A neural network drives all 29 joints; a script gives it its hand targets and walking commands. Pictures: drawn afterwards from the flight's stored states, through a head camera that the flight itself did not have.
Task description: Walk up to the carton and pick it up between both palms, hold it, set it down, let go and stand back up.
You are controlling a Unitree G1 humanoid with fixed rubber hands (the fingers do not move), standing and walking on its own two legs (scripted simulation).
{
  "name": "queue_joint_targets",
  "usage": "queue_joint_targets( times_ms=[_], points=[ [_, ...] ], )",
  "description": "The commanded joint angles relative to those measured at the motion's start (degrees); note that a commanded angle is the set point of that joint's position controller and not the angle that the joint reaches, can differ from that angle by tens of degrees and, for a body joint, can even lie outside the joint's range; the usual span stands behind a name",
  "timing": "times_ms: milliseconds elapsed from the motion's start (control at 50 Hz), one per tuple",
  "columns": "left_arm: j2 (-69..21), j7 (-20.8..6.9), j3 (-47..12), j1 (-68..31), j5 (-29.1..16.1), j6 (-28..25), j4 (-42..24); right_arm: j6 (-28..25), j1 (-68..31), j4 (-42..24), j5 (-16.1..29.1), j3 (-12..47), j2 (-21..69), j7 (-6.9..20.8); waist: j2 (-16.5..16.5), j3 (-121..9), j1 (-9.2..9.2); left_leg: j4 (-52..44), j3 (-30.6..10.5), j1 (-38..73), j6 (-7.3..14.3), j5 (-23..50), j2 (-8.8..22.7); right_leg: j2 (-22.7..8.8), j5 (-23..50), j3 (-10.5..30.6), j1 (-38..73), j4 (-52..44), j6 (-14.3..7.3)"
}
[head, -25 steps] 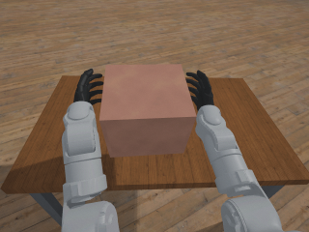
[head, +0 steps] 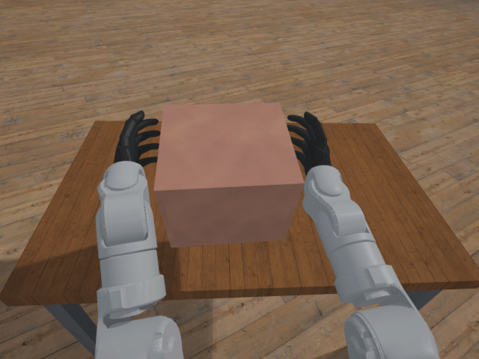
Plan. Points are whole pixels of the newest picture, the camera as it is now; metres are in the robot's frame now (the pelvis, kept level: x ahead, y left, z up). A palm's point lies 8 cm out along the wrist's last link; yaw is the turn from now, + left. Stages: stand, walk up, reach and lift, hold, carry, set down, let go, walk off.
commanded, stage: hold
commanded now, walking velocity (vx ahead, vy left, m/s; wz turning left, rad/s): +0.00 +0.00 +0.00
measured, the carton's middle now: (226, 174) +0.37 +0.01 +0.13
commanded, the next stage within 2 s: none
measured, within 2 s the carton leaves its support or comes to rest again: neither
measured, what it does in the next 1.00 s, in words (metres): stands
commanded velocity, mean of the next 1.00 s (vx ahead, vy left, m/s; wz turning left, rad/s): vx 0.00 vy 0.00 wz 0.00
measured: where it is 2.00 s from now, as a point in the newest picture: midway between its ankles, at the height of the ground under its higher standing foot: outside the picture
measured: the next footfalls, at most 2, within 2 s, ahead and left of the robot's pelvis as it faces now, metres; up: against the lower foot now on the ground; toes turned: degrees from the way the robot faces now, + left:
none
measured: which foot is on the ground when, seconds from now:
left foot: down 0.00-1.00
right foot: down 0.00-1.00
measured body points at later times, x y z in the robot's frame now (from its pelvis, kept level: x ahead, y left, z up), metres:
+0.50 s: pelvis -0.01 +0.00 +0.00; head -0.04 +0.03 +0.45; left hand +0.37 +0.15 +0.19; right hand +0.37 -0.14 +0.18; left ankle +0.03 +0.12 -0.75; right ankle +0.01 -0.11 -0.75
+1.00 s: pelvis -0.01 +0.00 +0.00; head -0.04 +0.03 +0.45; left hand +0.37 +0.15 +0.18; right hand +0.36 -0.14 +0.17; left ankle +0.03 +0.12 -0.75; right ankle +0.01 -0.11 -0.75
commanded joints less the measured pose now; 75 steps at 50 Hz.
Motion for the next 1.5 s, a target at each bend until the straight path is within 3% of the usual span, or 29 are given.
queue_joint_targets(
  times_ms=[0, 120, 200, 320, 380, 440, 540, 640, 720, 800, 840, 860, 920, 1040, 1140, 1320, 1380, 1480],
  points=[
    [-24.20, -6.94, -27.35, -27.93, -8.54, -3.00, -4.11, -3.09, -37.67, -16.69, 3.35, 22.00, 26.63, 4.87, 4.58, -19.58, -0.58, -0.08, 2.25, 5.44, -0.64, 13.50, -2.62, 2.97, 13.69, -1.22, 3.59, -0.04, 2.48],
    [-23.73, -6.67, -25.62, -28.88, -7.58, -2.70, -1.46, -2.65, -37.47, -13.36, 1.29, 19.28, 25.68, 5.75, 4.96, -16.52, -0.38, -2.38, 2.34, 3.38, -0.13, 5.17, -2.31, 2.53, 4.76, -1.27, 0.82, -1.02, 1.93],
    [-23.71, -6.45, -25.10, -30.78, -7.89, -3.06, -0.19, -3.19, -39.26, -12.50, 0.49, 17.97, 25.61, 6.40, 4.90, -17.43, -0.13, -2.91, 2.34, 3.17, 0.18, 3.48, -2.06, 2.67, 2.15, -1.69, -0.28, -1.11, 1.68],
    [-24.15, -6.39, -25.08, -30.89, -7.74, -3.61, -0.13, -4.27, -40.39, -12.92, 0.26, 18.18, 26.15, 6.44, 4.24, -20.42, -0.15, -1.67, 2.60, 5.05, 0.15, 6.85, -2.28, 2.83, 6.17, -1.76, 1.31, -0.72, 2.16],
    [-23.85, -6.42, -23.56, -31.78, -6.88, -3.73, 1.49, -4.53, -41.46, -11.47, -0.30, 17.60, 26.80, 6.46, 3.69, -19.09, 0.72, -2.50, 3.03, 3.65, 0.85, 4.48, -2.51, 2.45, 4.42, -1.54, 1.27, -1.08, 2.40],
    [-23.37, -6.59, -22.31, -31.49, -6.16, -3.38, 1.62, -3.99, -38.93, -8.56, -0.38, 16.97, 26.26, 6.52, 3.95, -16.67, 0.15, -2.86, 3.08, 3.69, 0.82, 4.19, -2.44, 2.24, 4.21, -1.39, 1.16, -1.27, 2.34],
    [-23.84, -7.36, -24.15, -29.27, -6.94, -3.32, -0.74, -4.49, -39.15, -12.81, 1.64, 19.84, 26.51, 5.38, 3.98, -20.14, -0.27, -0.08, 2.51, 5.83, -0.16, 13.09, -2.93, 2.83, 13.86, -1.48, 4.59, -0.23, 2.89],
    [-24.02, -7.48, -26.51, -27.95, -7.89, -3.52, -3.33, -4.29, -38.02, -16.22, 2.97, 22.03, 26.91, 4.39, 4.09, -21.70, -1.12, 0.68, 2.31, 6.23, -0.62, 14.73, -3.19, 2.76, 17.91, -1.48, 5.60, 0.64, 3.43],
    [-24.50, -6.87, -28.80, -27.59, -8.92, -3.73, -5.45, -4.17, -37.02, -17.78, 3.76, 23.00, 26.39, 4.38, 5.43, -21.80, -1.41, 1.63, 1.69, 7.40, -1.53, 18.06, -2.78, 3.34, 17.70, -1.75, 4.08, 0.58, 2.87],
    [-23.42, -6.56, -26.24, -27.69, -7.63, -3.01, -1.92, -2.84, -36.75, -14.31, 2.24, 20.61, 25.36, 5.29, 4.45, -16.32, -0.25, -1.20, 2.00, 4.86, -0.33, 9.46, -2.21, 3.06, 7.71, -1.76, 0.67, -0.87, 2.21],
    [-24.25, -6.17, -26.92, -28.30, -7.86, -3.06, -4.30, -3.16, -36.62, -14.93, 2.35, 20.44, 25.47, 5.81, 5.80, -18.20, 0.20, -1.41, 2.16, 4.73, -0.48, 9.58, -1.91, 3.20, 6.58, -1.71, 0.48, -0.58, 1.64],
    [-23.49, -6.10, -25.79, -29.74, -6.40, -2.91, -0.40, -2.80, -36.42, -10.94, 1.60, 17.96, 23.26, 6.28, 7.01, -15.12, -0.47, -2.94, 2.58, 4.36, -0.92, 5.63, -1.39, 3.06, 1.17, -1.98, -1.64, -1.09, 1.34],
    [-24.04, -6.21, -24.90, -30.24, -6.02, -3.05, 0.49, -3.82, -37.79, -10.92, 0.02, 15.97, 23.47, 7.40, 6.10, -15.35, -0.11, -4.10, 3.07, 3.44, -0.20, 2.29, -1.09, 2.98, -1.17, -2.23, -1.77, -1.10, 1.17],
    [-24.38, -6.01, -25.36, -31.91, -7.58, -4.47, 0.08, -5.74, -41.35, -12.91, -0.14, 17.50, 25.32, 7.07, 4.13, -22.46, 0.06, -0.54, 3.16, 7.88, 0.35, 9.58, -2.03, 3.00, 6.51, -1.63, 0.04, -0.94, 1.61],
    [-22.97, -6.79, -22.10, -29.53, -6.01, -4.18, 1.58, -4.85, -38.39, -10.00, 0.51, 19.07, 25.94, 5.98, 2.47, -19.41, 0.99, -1.22, 3.45, 5.86, 1.08, 9.38, -2.79, 2.43, 10.39, -0.80, 2.92, -0.81, 2.68],
    [-23.18, -7.83, -23.62, -29.20, -6.13, -3.70, -0.78, -4.56, -38.07, -12.50, 2.22, 20.59, 26.59, 4.94, 3.95, -18.57, 0.06, -0.40, 3.27, 6.15, 0.09, 12.58, -2.93, 2.20, 14.67, -0.83, 4.38, -0.56, 2.99],
    [-23.55, -7.61, -25.33, -29.62, -7.01, -4.13, -1.93, -4.83, -37.99, -13.71, 2.26, 20.77, 26.52, 4.87, 4.48, -19.52, -0.58, 0.20, 3.18, 6.80, -0.36, 13.39, -2.83, 2.48, 14.16, -1.10, 3.48, -0.37, 2.77],
    [-23.70, -6.91, -25.81, -30.18, -7.06, -4.20, -0.76, -4.73, -37.56, -12.78, 0.89, 18.74, 25.32, 5.72, 5.19, -17.83, -0.78, -1.21, 3.05, 6.07, -0.37, 9.10, -2.07, 2.78, 6.58, -1.81, 0.27, -1.10, 1.98]
  ],
)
